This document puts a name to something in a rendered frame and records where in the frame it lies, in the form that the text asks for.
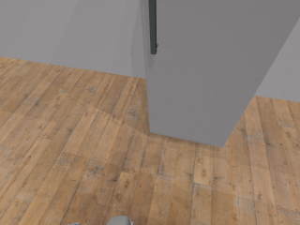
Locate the robot left thigh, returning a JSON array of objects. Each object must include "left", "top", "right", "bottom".
[{"left": 107, "top": 216, "right": 134, "bottom": 225}]

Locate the fridge door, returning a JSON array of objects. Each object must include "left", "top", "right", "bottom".
[{"left": 142, "top": 0, "right": 300, "bottom": 147}]

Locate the handle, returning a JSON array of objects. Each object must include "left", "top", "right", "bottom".
[{"left": 148, "top": 0, "right": 158, "bottom": 55}]

